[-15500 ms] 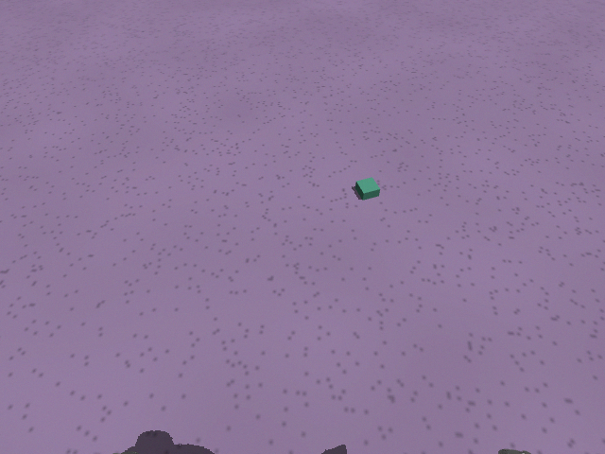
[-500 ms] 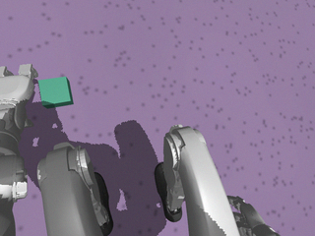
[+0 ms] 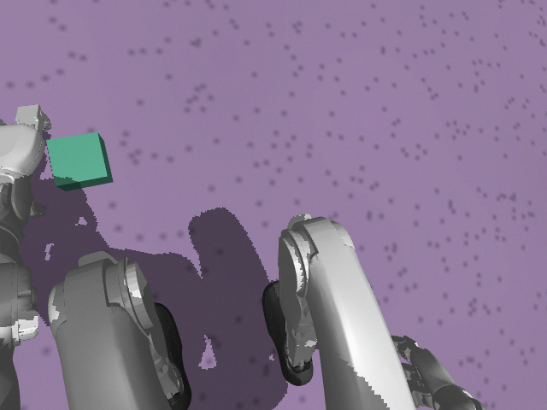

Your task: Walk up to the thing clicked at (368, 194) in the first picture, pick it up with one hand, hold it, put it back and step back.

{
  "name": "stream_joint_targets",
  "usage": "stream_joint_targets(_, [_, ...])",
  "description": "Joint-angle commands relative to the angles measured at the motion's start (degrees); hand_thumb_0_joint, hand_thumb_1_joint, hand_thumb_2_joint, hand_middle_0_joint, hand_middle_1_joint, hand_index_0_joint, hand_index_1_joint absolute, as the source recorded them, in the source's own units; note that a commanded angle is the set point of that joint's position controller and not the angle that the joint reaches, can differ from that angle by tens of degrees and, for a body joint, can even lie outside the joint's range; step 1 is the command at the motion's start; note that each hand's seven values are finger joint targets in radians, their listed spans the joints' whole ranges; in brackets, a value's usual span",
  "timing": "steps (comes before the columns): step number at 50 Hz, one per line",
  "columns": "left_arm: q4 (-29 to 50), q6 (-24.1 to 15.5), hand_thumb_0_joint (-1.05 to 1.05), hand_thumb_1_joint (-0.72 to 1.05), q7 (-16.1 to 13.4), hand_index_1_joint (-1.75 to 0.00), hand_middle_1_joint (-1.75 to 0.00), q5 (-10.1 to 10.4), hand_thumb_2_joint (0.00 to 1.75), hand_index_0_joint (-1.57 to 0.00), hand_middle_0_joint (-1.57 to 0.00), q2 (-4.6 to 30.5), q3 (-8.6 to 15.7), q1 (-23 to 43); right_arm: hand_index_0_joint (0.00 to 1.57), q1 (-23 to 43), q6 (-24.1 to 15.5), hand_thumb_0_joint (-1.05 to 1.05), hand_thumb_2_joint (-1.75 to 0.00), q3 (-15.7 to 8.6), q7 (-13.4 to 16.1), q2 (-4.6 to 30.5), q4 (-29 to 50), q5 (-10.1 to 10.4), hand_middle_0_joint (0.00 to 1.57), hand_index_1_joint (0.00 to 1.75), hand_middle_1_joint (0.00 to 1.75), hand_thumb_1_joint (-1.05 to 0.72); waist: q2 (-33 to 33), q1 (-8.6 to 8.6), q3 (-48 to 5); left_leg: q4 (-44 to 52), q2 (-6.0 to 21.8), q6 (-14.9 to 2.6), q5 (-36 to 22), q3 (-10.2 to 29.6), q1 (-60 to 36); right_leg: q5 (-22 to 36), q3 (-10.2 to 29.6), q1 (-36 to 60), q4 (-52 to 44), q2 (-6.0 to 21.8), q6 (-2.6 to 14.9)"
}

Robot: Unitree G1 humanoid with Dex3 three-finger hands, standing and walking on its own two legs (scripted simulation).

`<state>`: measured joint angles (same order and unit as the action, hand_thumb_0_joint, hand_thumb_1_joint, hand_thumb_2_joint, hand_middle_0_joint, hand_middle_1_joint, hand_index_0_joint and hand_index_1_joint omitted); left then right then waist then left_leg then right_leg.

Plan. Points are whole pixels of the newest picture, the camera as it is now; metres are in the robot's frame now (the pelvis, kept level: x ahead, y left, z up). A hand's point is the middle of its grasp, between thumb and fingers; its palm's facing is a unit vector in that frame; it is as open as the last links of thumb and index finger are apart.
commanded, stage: rise first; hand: left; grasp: from above
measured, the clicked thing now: (81, 162) +0.50 +0.27 -0.30
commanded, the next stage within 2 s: approach in 1.08 s
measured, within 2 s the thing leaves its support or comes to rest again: neither
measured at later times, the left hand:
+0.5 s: hand (28, 169) +0.46 +0.30 -0.18, palm faces -0.46 -0.06 -0.89, open 13.9 cm
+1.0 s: hand (26, 167) +0.46 +0.31 -0.18, palm faces -0.46 -0.06 -0.89, open 13.9 cm
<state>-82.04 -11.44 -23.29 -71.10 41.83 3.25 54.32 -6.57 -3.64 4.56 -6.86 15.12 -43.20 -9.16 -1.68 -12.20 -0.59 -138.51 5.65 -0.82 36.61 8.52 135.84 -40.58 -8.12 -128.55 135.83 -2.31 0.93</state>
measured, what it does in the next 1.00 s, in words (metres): stands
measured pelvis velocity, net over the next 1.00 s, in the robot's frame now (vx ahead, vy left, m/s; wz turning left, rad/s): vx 0.00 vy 0.00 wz -0.03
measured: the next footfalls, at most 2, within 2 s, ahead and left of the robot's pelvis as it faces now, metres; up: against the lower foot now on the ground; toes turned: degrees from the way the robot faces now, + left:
none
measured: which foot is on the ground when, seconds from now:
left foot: down 0.00-1.00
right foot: down 0.00-1.00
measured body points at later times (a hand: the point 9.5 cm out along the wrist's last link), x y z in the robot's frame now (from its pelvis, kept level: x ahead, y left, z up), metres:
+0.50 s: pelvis +0.00 +0.00 +0.00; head +0.25 +0.08 +0.36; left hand +0.48 +0.31 -0.13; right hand +0.06 -0.26 -0.11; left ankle +0.08 +0.13 -0.29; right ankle +0.09 -0.11 -0.29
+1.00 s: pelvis +0.00 +0.00 -0.01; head +0.24 +0.08 +0.36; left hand +0.48 +0.31 -0.13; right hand +0.06 -0.26 -0.11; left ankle +0.08 +0.13 -0.29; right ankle +0.09 -0.11 -0.29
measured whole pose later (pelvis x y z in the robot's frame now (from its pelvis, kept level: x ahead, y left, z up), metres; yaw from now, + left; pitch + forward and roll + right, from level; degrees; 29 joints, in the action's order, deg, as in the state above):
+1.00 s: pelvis +0.00 +0.00 -0.01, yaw -2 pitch +31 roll -9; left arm -84.2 -11.0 -22.6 -71.0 45.4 2.9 56.2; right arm -7.7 -4.5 7.9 -7.7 15.3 -41.6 -9.7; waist -2.4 -14.3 0.7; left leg -140.2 5.4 -1.0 36.7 10.1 136.4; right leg -40.2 -9.3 -128.2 136.2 -2.8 0.3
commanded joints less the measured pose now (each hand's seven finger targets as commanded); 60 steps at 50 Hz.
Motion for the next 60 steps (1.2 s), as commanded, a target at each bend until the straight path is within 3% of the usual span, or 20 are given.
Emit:
stream_joint_targets(1, [7.1, 0.2, 0.0, -0.54, -2.1, -1.0, -1.02, 0.8, 0.99, -0.08, -0.07, 14.2, 1.8, 16.3, 0.2, -12.2, -0.3, 0.0, -0.9, -4.2, 0.8, 13.8, 0.5, 0.0, 0.2, 0.3, 0.3, -0.9, 15.9, -0.4, -39.3, 11.3, -2.1, -0.86, -7.5, -4.4, -30.2, 13.7, -1.7, 18.9, -15.7, -2.4, 0.66])
stream_joint_targets(3, [8.4, 0.0, 0.0, -0.53, -2.3, -1.0, -1.02, 1.0, 0.99, -0.09, -0.07, 14.4, 2.0, 17.7, 0.2, -12.1, -0.1, 0.0, -0.9, -3.9, 0.9, 13.8, 0.5, -0.1, 0.2, 0.3, 0.3, -0.9, 15.8, -0.45, -41.1, 11.1, -2.1, -0.88, -8.3, -4.2, -30.5, 14.6, -1.9, 19.7, -15.7, -2.4, 0.53])
stream_joint_targets(7, [5.2, 0.2, 0.0, -0.52, -2.1, -1.0, -1.02, 0.9, 0.98, -0.09, -0.07, 14.1, 1.0, 17.0, 0.2, -12.1, -0.3, 0.0, -0.9, -3.4, 0.8, 13.9, 0.6, -0.1, 0.2, 0.3, 0.3, -0.9, 16.0, -1.23, -37.7, 10.8, -2.0, -0.93, -7.4, -4.1, -29.0, 14.0, -1.9, 18.7, -15.5, -2.4, 0.55])
stream_joint_targets(15, [7.0, 0.2, 0.0, -0.52, -2.3, -1.01, -1.04, 0.5, 0.97, -0.09, -0.07, 15.7, 1.5, 19.0, 0.2, -12.0, -0.7, 0.0, -0.9, -3.0, 0.9, 14.6, 1.1, -0.3, 0.2, 0.3, 0.3, -0.9, 19.1, -1.54, -39.7, 11.0, -1.9, -0.5, -8.2, -3.3, -32.3, 14.5, -2.9, 17.3, -14.5, -2.5, 0.83])
stream_joint_targets(18, [5.4, 0.4, 0.0, -0.52, -2.3, -1.01, -1.04, 0.5, 0.97, -0.09, -0.07, 15.4, 1.1, 18.4, 0.2, -12.2, -0.6, 0.0, -0.9, -2.8, 0.7, 14.4, 1.1, -0.3, 0.2, 0.3, 0.3, -0.9, 18.5, -1.94, -37.8, 11.1, -2.0, -0.63, -7.9, -3.5, -30.8, 14.6, -2.7, 17.3, -14.7, -2.5, 0.78])
stream_joint_targets(20, [5.9, 0.5, 0.0, -0.53, -2.4, -1.01, -1.03, 0.6, 0.98, -0.09, -0.07, 16.6, 2.0, 19.0, 0.2, -12.6, -0.7, 0.0, -0.9, -2.5, 0.7, 14.7, 1.1, -0.4, 0.2, 0.3, 0.3, -0.9, 18.4, -1.7, -38.0, 11.0, -1.9, -0.57, -8.3, -3.3, -31.3, 14.8, -3.0, 17.2, -14.4, -2.5, 0.78])
stream_joint_targets(24, [3.7, 0.5, 0.0, -0.52, -2.1, -1.01, -1.03, 0.5, 0.98, -0.09, -0.07, 15.4, 0.6, 19.4, 0.2, -12.5, -0.8, 0.0, -0.9, -2.1, 0.5, 14.8, 1.4, -0.6, 0.2, 0.3, 0.3, -0.9, 17.1, -3.29, -36.2, 10.2, -1.8, -0.87, -7.4, -3.2, -29.4, 14.4, -3.0, 17.2, -14.8, -2.7, 0.56])
stream_joint_targets(27, [5.2, 0.4, 0.0, -0.51, -2.3, -1.0, -1.03, 0.4, 0.97, -0.1, -0.07, 18.0, 2.2, 19.5, 0.2, -12.7, -0.9, 0.0, -0.9, -1.7, 0.5, 14.9, 1.5, -0.7, 0.2, 0.3, 0.3, -0.9, 17.9, -2.07, -38.8, 10.1, -1.9, -0.75, -8.7, -3.4, -29.9, 15.5, -2.7, 19.6, -14.7, -2.8, 0.39])
stream_joint_targets(30, [3.7, 0.5, 0.0, -0.51, -2.1, -1.0, -1.03, 0.6, 0.97, -0.1, -0.07, 16.5, 1.0, 19.9, 0.2, -12.4, -1.1, 0.0, -0.9, -1.5, 0.3, 14.9, 1.8, -0.8, 0.2, 0.3, 0.3, -0.9, 17.8, -3.35, -36.5, 10.2, -1.8, -0.79, -7.1, -3.0, -29.1, 14.1, -3.1, 17.6, -14.6, -2.9, 0.57])
stream_joint_targets(33, [4.9, 0.4, 0.0, -0.51, -2.0, -1.01, -1.03, 0.1, 0.96, -0.1, -0.07, 18.5, 2.0, 19.3, 0.2, -12.1, -1.3, 0.0, -0.9, -1.6, 0.3, 15.3, 2.3, -0.7, 0.2, 0.3, 0.3, -0.9, 20.6, -2.07, -37.4, 11.0, -1.7, -0.26, -6.9, -2.6, -31.7, 13.5, -3.8, 16.2, -13.5, -2.6, 0.99])
stream_joint_targets(36, [3.4, 0.4, 0.0, -0.51, -1.7, -1.0, -1.03, 0.4, 0.97, -0.1, -0.08, 16.5, 0.7, 18.7, 0.2, -11.8, -1.5, 0.0, -0.9, -1.2, 0.0, 15.2, 2.4, -0.7, 0.2, 0.3, 0.3, -0.9, 19.8, -3.19, -34.8, 10.8, -1.7, -0.45, -6.4, -2.7, -30.0, 13.4, -3.8, 15.6, -13.7, -2.8, 0.89])
stream_joint_targets(37, [5.4, 0.2, 0.0, -0.51, -1.6, -1.0, -1.03, 0.7, 0.97, -0.1, -0.08, 16.9, 1.3, 19.5, 0.2, -12.4, -1.3, 0.0, -0.9, -1.3, 0.1, 15.2, 2.4, -0.7, 0.2, 0.3, 0.3, -0.9, 18.5, -3.23, -36.6, 10.5, -1.8, -0.71, -6.7, -2.8, -29.4, 13.8, -3.6, 17.2, -14.5, -3.0, 0.64])
stream_joint_targets(39, [7.1, 0.1, 0.0, -0.51, -1.7, -1.0, -1.03, 1.0, 0.97, -0.1, -0.08, 18.3, 2.2, 18.4, 0.2, -12.3, -1.2, 0.0, -0.9, -1.4, 0.2, 15.0, 2.4, -0.5, 0.2, 0.3, 0.3, -0.9, 19.9, -1.57, -38.8, 10.7, -1.9, -0.58, -7.4, -3.2, -29.9, 14.1, -3.0, 18.6, -14.4, -2.8, 0.7])
stream_joint_targets(42, [6.6, 0.5, 0.0, -0.51, -1.6, -1.01, -1.04, 1.2, 0.97, -0.1, -0.07, 16.3, 1.0, 19.0, 0.2, -12.8, -1.3, 0.0, -0.9, -1.6, 0.0, 15.1, 2.3, -0.4, 0.2, 0.3, 0.3, -0.9, 18.1, -2.97, -37.6, 10.2, -1.7, -0.72, -7.6, -3.0, -30.0, 14.7, -3.3, 17.6, -14.5, -2.8, 0.49])
stream_joint_targets(44, [7.2, 0.3, 0.0, -0.51, -1.6, -1.01, -1.04, 1.4, 0.96, -0.1, -0.07, 17.2, 1.3, 19.8, 0.2, -12.9, -1.1, 0.0, -0.9, -1.5, 0.1, 15.1, 2.3, -0.4, 0.2, 0.3, 0.3, -0.9, 17.9, -3.19, -38.3, 10.0, -1.9, -0.88, -7.8, -3.0, -28.7, 15.1, -3.0, 19.2, -15.0, -2.9, 0.27])
stream_joint_targets(46, [5.4, 0.5, 0.0, -0.51, -1.4, -1.01, -1.04, 1.0, 0.97, -0.09, -0.07, 16.9, 1.1, 18.6, 0.2, -12.9, -1.1, 0.0, -0.9, -1.6, 0.1, 14.8, 1.8, -0.3, 0.2, 0.3, 0.3, -0.9, 18.1, -2.66, -37.3, 10.1, -1.7, -0.72, -7.4, -3.0, -28.6, 14.3, -2.7, 18.6, -14.7, -3.0, 0.48])
stream_joint_targets(48, [4.6, 0.5, 0.0, -0.52, -1.2, -1.01, -1.03, 0.9, 0.98, -0.09, -0.07, 16.6, 0.6, 19.0, 0.2, -13.2, -1.2, 0.0, -0.9, -1.3, 0.0, 14.9, 2.1, -0.4, 0.2, 0.3, 0.3, -0.9, 16.8, -3.44, -36.4, 9.8, -1.8, -0.95, -7.3, -2.9, -27.9, 14.5, -2.8, 18.9, -14.9, -3.0, 0.3])
stream_joint_targets(50, [5.8, 0.3, 0.0, -0.52, -1.6, -1.01, -1.03, 1.0, 0.98, -0.09, -0.07, 18.2, 2.1, 18.9, 0.2, -12.7, -1.1, 0.0, -0.9, -1.3, 0.2, 15.1, 2.1, -0.4, 0.2, 0.3, 0.3, -0.9, 18.4, -2.12, -38.1, 10.6, -2.0, -0.65, -7.6, -2.9, -29.5, 14.4, -3.2, 18.7, -14.5, -2.9, 0.55])
stream_joint_targets(52, [4.0, 0.3, 0.0, -0.52, -1.3, -1.0, -1.02, 0.7, 0.98, -0.1, -0.08, 16.1, 0.4, 19.0, 0.2, -12.2, -1.1, 0.0, -0.9, -1.1, 0.2, 14.8, 2.4, -0.5, 0.2, 0.3, 0.3, -0.9, 18.2, -3.03, -36.7, 10.6, -1.8, -0.68, -6.6, -2.7, -29.3, 13.5, -3.4, 17.4, -14.6, -3.1, 0.67])
stream_joint_targets(60, [3.7, 0.3, 0.0, -0.55, -1.9, -1.0, -1.01, 0.1, 1.0, -0.08, -0.07, 17.1, 1.1, 19.0, 0.2, -12.1, -1.5, 0.0, -0.89, -1.0, 0.2, 15.2, 2.6, -0.5, 0.2, 0.3, 0.3, -0.9, 19.6, -2.9, -36.3, 11.5, -2.0, -0.29, -6.5, -2.6, -30.8, 13.2, -3.9, 16.3, -14.1, -2.8, 0.9])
